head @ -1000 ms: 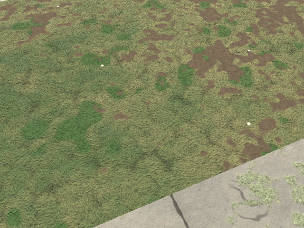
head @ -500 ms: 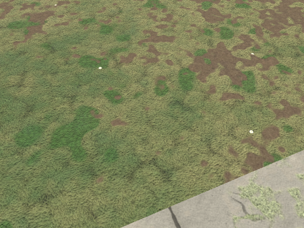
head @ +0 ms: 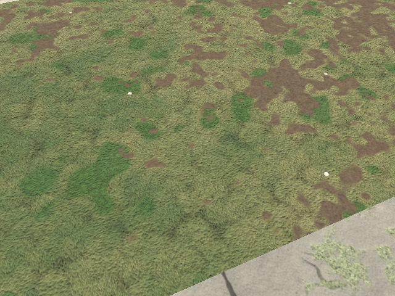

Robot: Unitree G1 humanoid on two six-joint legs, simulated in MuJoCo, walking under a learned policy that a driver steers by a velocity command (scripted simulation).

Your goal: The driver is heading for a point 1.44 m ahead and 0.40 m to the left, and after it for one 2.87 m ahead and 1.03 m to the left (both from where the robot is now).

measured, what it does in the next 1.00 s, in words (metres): walks ahead: left foot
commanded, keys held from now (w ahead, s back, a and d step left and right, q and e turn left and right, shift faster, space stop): no key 0.20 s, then w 0.52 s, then no key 0.28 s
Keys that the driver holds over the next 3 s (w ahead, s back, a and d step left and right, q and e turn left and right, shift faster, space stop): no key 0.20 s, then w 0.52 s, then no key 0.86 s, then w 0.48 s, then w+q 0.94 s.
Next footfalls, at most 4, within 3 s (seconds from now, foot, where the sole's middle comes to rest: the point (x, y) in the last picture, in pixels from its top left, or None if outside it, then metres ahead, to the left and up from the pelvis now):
0.82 left None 0.32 0.13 -0.77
1.22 right None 0.33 -0.10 -0.77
1.92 right None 0.43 -0.14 -0.77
2.46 left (176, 221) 0.77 0.10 -0.77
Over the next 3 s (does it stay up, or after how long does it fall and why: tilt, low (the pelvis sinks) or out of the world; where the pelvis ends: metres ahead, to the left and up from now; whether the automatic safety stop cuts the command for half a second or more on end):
stays up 0.93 0.04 -0.01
